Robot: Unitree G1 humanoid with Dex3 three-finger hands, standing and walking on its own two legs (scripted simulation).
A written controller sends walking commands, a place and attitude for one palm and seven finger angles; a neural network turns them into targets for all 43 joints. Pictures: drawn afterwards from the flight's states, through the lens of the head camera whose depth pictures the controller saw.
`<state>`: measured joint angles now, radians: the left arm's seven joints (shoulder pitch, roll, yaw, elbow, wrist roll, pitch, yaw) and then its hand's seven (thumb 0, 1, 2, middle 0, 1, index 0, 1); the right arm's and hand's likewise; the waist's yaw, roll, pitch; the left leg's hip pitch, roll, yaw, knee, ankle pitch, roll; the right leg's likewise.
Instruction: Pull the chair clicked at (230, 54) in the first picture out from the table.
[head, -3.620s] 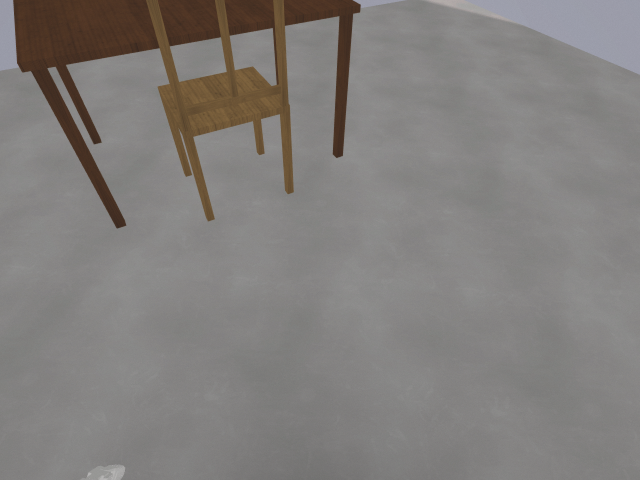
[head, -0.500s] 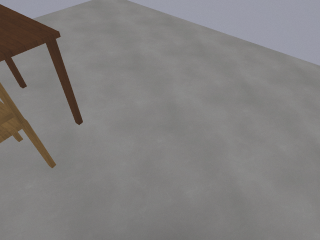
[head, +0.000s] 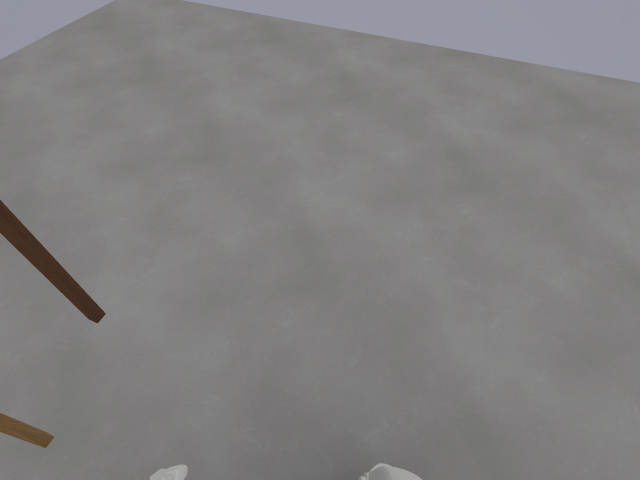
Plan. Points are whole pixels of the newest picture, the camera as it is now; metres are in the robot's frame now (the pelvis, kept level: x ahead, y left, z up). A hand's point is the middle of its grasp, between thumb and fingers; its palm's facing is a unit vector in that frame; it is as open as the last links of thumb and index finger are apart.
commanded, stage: walk to a spot facing it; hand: left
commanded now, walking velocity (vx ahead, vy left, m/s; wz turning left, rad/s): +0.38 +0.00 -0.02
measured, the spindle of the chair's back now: out of the picture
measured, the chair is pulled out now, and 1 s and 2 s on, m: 0.00 0.00 0.00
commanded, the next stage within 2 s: turn to face it in 0.22 s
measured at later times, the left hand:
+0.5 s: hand out of the picture +0.13 +0.20 -0.17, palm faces +0.16 -0.98 -0.13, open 7.4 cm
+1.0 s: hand (182, 340) +0.34 +0.24 -0.12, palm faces +0.32 -0.91 -0.28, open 7.4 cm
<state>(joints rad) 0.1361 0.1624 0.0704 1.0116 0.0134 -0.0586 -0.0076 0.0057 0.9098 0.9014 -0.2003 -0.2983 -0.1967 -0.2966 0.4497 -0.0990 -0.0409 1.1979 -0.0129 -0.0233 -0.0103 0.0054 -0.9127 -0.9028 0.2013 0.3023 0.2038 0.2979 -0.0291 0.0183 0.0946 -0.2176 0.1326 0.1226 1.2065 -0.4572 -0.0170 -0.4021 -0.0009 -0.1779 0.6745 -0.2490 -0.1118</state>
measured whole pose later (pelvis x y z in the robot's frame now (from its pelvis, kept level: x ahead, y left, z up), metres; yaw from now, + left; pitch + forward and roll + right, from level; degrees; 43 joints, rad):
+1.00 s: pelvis +0.26 +0.01 +0.02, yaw +19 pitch +1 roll +0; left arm 0.12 0.19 0.06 0.85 0.01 0.01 0.03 0.01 0.90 0.90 -0.20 -0.30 -0.20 -0.30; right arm 0.24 -0.24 -0.10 0.95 -0.02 0.06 0.01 0.00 -0.91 -0.90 0.20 0.30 0.20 0.30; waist -0.05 0.06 0.05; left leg -0.45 -0.06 -0.08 0.73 -0.36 -0.01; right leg -0.26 -0.02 -0.07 0.55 -0.30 0.00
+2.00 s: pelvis +0.29 +0.00 +0.02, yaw +57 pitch -1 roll +2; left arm 0.18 0.18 0.03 0.85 0.02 0.01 0.02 0.01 0.90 0.90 -0.21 -0.30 -0.20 -0.30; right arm 0.19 -0.27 -0.09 0.95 -0.02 0.08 0.03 0.00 -0.91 -0.90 0.20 0.30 0.20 0.30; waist -0.03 0.04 0.08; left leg -0.48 0.00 -0.01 1.15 -0.41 -0.07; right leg -0.22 -0.10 -0.16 0.53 -0.28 -0.02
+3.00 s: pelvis +0.28 +0.07 +0.03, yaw +71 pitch -1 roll +1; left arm 0.47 0.08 0.02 1.14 0.02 -0.07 0.02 0.01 0.91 0.90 -0.20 -0.30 -0.20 -0.30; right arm 0.29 -0.19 -0.07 1.09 -0.03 0.02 0.02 0.00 -0.92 -0.90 0.20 0.30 0.20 0.30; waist 0.01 0.04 0.03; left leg -0.57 0.10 0.04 0.94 -0.15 -0.02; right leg 0.03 -0.04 -0.15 0.28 -0.29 -0.01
